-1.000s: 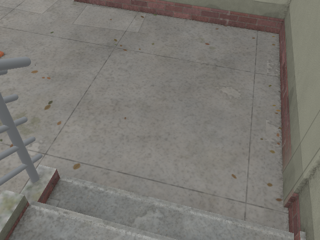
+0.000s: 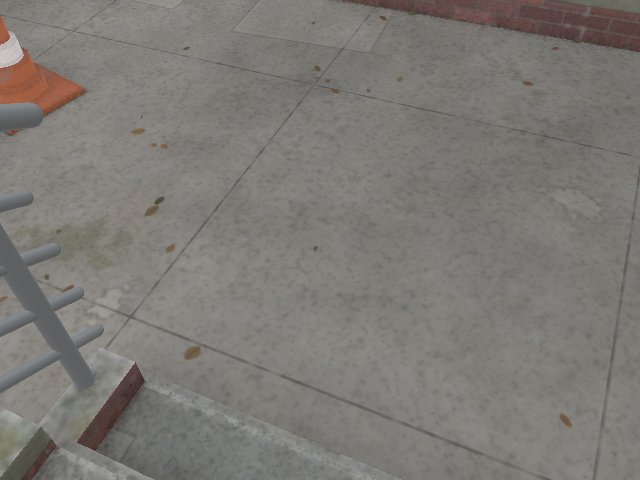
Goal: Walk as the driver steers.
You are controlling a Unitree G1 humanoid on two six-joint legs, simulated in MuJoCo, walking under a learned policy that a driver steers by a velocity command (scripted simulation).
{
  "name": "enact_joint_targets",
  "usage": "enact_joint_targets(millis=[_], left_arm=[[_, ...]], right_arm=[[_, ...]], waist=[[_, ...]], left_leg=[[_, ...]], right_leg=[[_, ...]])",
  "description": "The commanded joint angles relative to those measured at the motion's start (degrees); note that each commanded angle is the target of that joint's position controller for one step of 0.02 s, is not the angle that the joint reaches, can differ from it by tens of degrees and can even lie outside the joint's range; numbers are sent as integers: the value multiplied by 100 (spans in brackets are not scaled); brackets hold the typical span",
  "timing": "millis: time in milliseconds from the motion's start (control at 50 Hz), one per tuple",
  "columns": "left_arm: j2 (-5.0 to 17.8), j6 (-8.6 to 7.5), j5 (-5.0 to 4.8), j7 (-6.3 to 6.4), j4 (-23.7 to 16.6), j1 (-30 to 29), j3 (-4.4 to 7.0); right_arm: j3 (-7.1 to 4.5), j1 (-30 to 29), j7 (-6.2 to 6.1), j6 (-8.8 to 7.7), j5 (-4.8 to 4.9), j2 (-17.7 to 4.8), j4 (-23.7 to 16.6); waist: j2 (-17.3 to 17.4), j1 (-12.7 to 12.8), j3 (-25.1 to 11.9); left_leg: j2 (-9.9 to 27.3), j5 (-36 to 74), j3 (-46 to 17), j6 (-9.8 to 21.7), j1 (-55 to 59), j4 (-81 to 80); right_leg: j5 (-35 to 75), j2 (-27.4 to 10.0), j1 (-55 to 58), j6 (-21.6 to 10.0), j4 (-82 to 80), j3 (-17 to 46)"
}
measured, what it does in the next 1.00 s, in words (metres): goes down, turning right: right foot, then left foot 0.16 m lower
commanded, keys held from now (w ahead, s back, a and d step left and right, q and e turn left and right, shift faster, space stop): w+e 0.56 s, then w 0.44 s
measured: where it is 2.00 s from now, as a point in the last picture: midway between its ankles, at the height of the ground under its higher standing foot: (486, 434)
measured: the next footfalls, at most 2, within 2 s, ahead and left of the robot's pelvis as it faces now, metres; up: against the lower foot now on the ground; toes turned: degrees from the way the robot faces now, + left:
right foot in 0.04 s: -0.01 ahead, -0.12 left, +0.00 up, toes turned -5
left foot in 0.46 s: +0.23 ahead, -0.01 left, -0.16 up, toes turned -16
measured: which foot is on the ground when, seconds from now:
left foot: down 0.00-0.08, up 0.10-0.44, down 0.46-0.98, up 1.00-1.00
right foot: up 0.00-0.02, down 0.04-0.46, up 0.48-0.96, down 0.98-1.00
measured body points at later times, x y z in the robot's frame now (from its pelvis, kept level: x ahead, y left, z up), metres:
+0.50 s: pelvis +0.15 -0.06 -0.08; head +0.14 -0.06 +0.37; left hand +0.18 +0.22 -0.21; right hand +0.30 -0.32 -0.16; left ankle +0.19 +0.00 -0.84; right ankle -0.03 -0.13 -0.66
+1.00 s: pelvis +0.35 -0.20 -0.24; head +0.35 -0.22 +0.21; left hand +0.62 -0.09 -0.34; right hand +0.13 -0.36 -0.38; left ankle +0.20 -0.01 -0.81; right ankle +0.39 -0.31 -0.99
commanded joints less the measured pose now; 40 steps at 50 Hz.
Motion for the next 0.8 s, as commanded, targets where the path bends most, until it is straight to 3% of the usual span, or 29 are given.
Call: enact_joint_targets(millis=[20, 60, 80, 100, 120, 140, 160, 180, 200, 220, 260, 280, 300, 340, 360, 400, 440, 480, 500, 520, 540, 560, 580, 600, 620, 660, 700, 760, 800], left_arm=[[352, 97, -80, -131, -527, -46, 127], [316, 19, -133, -186, -348, 742, 126], [330, -124, -156, -160, 171, 2024, 132], [1051, -302, -173, -39, 613, 2998, 271], [895, -470, -204, 48, 511, 2927, 163], [1258, -461, -21, 143, 230, 2161, 248], [1336, -483, 55, 225, 35, 1664, 281], [1259, -523, 104, 246, -74, 1073, 260], [1118, -556, 133, 220, -5, 896, 265], [886, -630, 84, 168, -162, 442, 181], [645, -809, -140, 149, -40, 553, 119], [615, -850, -166, 124, -29, 593, 95], [590, -818, -210, 90, 11, 499, 100], [528, -714, -159, 81, 141, 894, 122], [494, -649, -56, 145, 217, 1077, 136], [437, -516, 30, 261, 362, 1394, 145], [547, -403, -60, 239, 378, 1523, 172], [341, -516, -314, -37, -13, 1201, 226], [58, -636, -321, -63, -220, 1620, 118], [104, -634, -106, -40, -121, 1582, 74], [381, -564, 184, -78, -102, 1573, 124], [691, -469, 323, -84, -110, 859, 251], [659, -416, 164, -146, -278, 250, 254], [577, -374, 76, -204, -134, 238, 261], [378, -330, 161, -221, 85, 399, 232], [129, -331, 144, -233, 405, 797, 178], [208, -455, 41, -246, 318, 78, 223], [41, -637, 35, -307, 243, -647, 120], [-31, -724, -7, -388, 207, -1004, 47]], right_arm=[[-246, -79, 17, -136, -56, -928, -444], [-250, -659, 20, -172, 4, -884, -652], [-211, -1275, -16, -85, 42, -714, -912], [-100, -2037, 38, 25, -112, -455, -1318], [-73, -2195, -12, 34, -230, -431, -1332], [-48, -1976, 1, 38, -132, -466, -1373], [-74, -1792, 75, 3, -65, -573, -1157], [-105, -1712, 81, -29, -59, -674, -1031], [-89, -1582, 50, -92, -66, -707, -871], [-140, -1698, 77, -121, -11, -933, -886], [-38, -1968, 180, -122, -72, -581, -926], [30, -1916, 267, -60, -80, -398, -942], [94, -1780, 293, 1, 16, -183, -920], [168, -1837, 355, 34, 152, -62, -1004], [172, -1745, 344, 49, 220, -83, -1085], [160, -1370, 243, 19, 303, -40, -1032], [66, -454, 131, 4, 210, -100, -730], [-79, 1109, 159, -21, 77, -413, -516], [-63, 1192, 238, -107, 67, -556, -463], [-97, 1283, 265, -126, 155, -448, -479], [-287, 1123, 229, -229, 231, -840, -463], [-206, 832, 202, -223, 239, -468, -529], [-49, 558, 149, -267, 239, -276, -593], [-37, 769, 136, -304, 200, -307, -405], [-115, 1217, 121, -335, 178, -456, -111], [-162, 1267, 167, -361, 187, -592, -32], [-85, 1246, 139, -410, 306, -191, 113], [-35, 1192, 14, -416, 283, -244, 102], [-85, 1168, 16, -427, 269, -428, 151]], waist=[[630, 62, -6], [509, 505, -49], [-739, 1156, -119], [-2936, 1638, 729], [-2276, 1420, 1265], [-1609, 1041, 722], [-1078, 676, 788], [-838, 312, 693], [-515, 243, 657], [4, 75, 625], [-144, 103, 476], [-31, 85, 259], [-269, 29, 234], [-441, 337, 303], [-634, 373, 399], [-613, 348, 433], [-206, 128, 423], [582, -439, -511], [844, 12, -1025], [620, -112, -1042], [1170, -126, -1145], [353, -16, -348], [199, 103, 566], [123, 233, 927], [5, 221, 860], [368, 465, 409], [343, 434, 584], [-118, 275, 425], [79, 135, 544]], left_leg=[[1552, -703, -2051, 881, -434, -1693], [1163, -810, -1196, 452, -1527, -674], [552, -1155, -130, -17, -2661, 905], [-516, -2005, 459, -163, -3925, 3138], [-391, -1080, -666, 75, -4591, 3478], [-442, -209, -966, 111, -4489, 2773], [-357, 375, -1148, 70, -3953, 2485], [-352, 670, -1188, 8, -3535, 2370], [-201, 1603, -1521, -23, -3370, 2059], [-396, 2906, -1184, -35, -2392, 758], [-593, 4733, -797, -38, -1067, -386], [-810, 5279, -595, 8, -230, -735], [-909, 5297, -469, -4, 650, -1215], [-997, 4922, -458, -71, 1129, -2123], [-920, 4623, -647, -114, 1257, -2585], [-600, 4809, -1031, -69, 1456, -3837], [-263, 4911, -1181, 113, 2734, -4741], [725, 5944, -1628, 550, 5207, -2842], [1408, 6367, -1817, 574, 6000, -1880], [1441, 5515, -1936, 658, 5613, -1813], [1982, 2047, -3451, 1516, 4891, -2399], [1840, 258, -3609, 1501, 3835, -3194], [1665, 1357, -3189, 1416, 2136, -3758], [1370, 2386, -2923, 1315, 1399, -3759], [1259, 3105, -2584, 1360, 1187, -3504], [1044, 3340, -2239, 1288, 1094, -3235], [658, 2078, -1997, 1030, 1304, -2809], [359, 875, -1481, 762, 439, -2461], [293, 614, -1158, 711, -80, -2393]], right_leg=[[-471, -144, 194, -60, -345, -84], [-975, -13, 1502, -78, -1039, -365], [-595, 121, 2749, -133, -1967, -272], [-882, -630, 2419, -482, -3881, 2255], [-329, -973, 2256, -694, -4102, 3337], [-2183, -1444, 2312, -959, -5073, 4263], [-2270, -1556, 1728, -1125, -5001, 4854], [-1543, -1490, 1565, -1172, -4485, 4424], [-1950, -1246, 1440, -1218, -3723, 3805], [-2443, -764, 720, -995, -3568, 2786], [-2456, -294, 147, -1099, -3389, 2395], [-2380, -127, -193, -1133, -3469, 2232], [-1953, -4, -448, -1031, -3425, 1892], [-1681, 105, 50, -932, -3050, 1804], [-1498, 112, 291, -917, -2830, 1773], [-1109, 161, 1018, -900, -1884, 1760], [-931, 333, 457, -853, -478, 1573], [-3245, 828, -1576, -837, 2364, 781], [-2919, 410, -2540, -915, 2419, 805], [-2411, 222, -2950, -926, 2686, 727], [-1496, 105, -3289, -706, 2722, 893], [-919, -132, -3587, -487, 2450, 851], [193, -176, -2858, -160, 751, 1173], [329, -180, -2206, -8, 148, 1192], [379, -103, -1844, 29, -4, 1120], [1055, -21, -1366, -136, 19, 968], [2584, -15, -1790, -275, -911, 1377], [4539, 281, -442, -230, -2376, 796], [5037, 283, 486, -252, -2630, 403]])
